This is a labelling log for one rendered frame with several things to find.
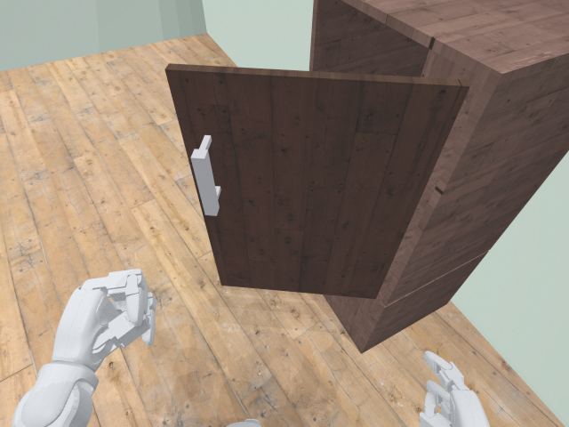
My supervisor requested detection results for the handle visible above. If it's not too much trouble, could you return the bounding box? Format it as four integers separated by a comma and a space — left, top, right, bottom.
191, 135, 221, 216

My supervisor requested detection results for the cupboard door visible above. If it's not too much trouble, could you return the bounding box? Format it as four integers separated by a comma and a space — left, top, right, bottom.
165, 63, 470, 299

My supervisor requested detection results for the left robot hand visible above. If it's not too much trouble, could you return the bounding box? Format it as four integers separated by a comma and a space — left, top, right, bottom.
52, 269, 156, 373

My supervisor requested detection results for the right robot hand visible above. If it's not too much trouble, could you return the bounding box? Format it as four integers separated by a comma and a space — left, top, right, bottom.
420, 350, 490, 427

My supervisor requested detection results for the left robot forearm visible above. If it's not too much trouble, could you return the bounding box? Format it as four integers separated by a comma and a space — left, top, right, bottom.
12, 361, 99, 427

